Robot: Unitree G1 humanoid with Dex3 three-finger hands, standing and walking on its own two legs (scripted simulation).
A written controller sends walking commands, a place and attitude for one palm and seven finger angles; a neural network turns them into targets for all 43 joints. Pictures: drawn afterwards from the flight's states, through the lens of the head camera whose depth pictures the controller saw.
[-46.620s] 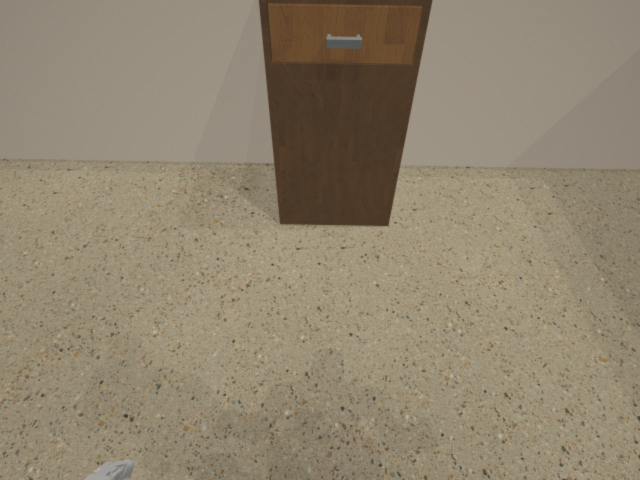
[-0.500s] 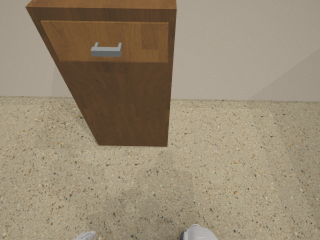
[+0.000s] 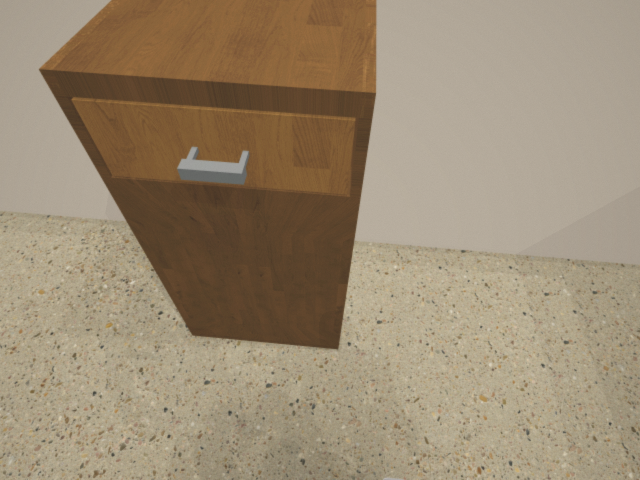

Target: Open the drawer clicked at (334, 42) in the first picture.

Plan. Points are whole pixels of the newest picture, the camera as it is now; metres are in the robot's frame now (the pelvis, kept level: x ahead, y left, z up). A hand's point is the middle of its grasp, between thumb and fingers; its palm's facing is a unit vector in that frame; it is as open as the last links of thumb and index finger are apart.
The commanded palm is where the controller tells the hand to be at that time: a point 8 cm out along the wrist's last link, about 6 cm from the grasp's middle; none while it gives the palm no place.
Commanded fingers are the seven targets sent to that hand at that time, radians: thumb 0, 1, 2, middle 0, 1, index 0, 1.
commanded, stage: come to a stop and stand still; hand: left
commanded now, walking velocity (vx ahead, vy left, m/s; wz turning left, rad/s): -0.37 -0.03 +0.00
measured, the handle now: (216, 163) +0.57 +0.21 +0.04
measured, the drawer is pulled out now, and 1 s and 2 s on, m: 0.00 0.00 0.00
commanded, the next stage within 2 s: look again from close up in 1.36 s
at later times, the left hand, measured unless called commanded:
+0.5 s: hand out of the picture +0.09 +0.21 -0.17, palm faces +0.06 -0.97 -0.25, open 7.4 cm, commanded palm none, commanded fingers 0.00 0.90 0.90 -0.20 -0.30 -0.20 -0.30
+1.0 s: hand out of the picture -0.01 +0.16 -0.18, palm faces +0.00 -0.98 -0.21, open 7.3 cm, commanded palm none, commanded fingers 0.00 0.90 0.90 -0.20 -0.30 -0.20 -0.30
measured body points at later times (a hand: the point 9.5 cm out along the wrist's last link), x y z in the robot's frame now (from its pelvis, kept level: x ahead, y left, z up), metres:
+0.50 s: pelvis +0.02 +0.00 +0.00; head +0.07 +0.01 +0.45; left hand +0.09 +0.26 -0.15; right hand +0.11 -0.25 -0.14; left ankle +0.04 +0.09 -0.74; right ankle -0.02 -0.14 -0.68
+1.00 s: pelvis -0.04 -0.02 -0.01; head -0.05 -0.03 +0.44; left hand -0.01 +0.21 -0.16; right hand -0.07 -0.26 -0.16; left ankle +0.04 +0.09 -0.74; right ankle -0.01 -0.16 -0.73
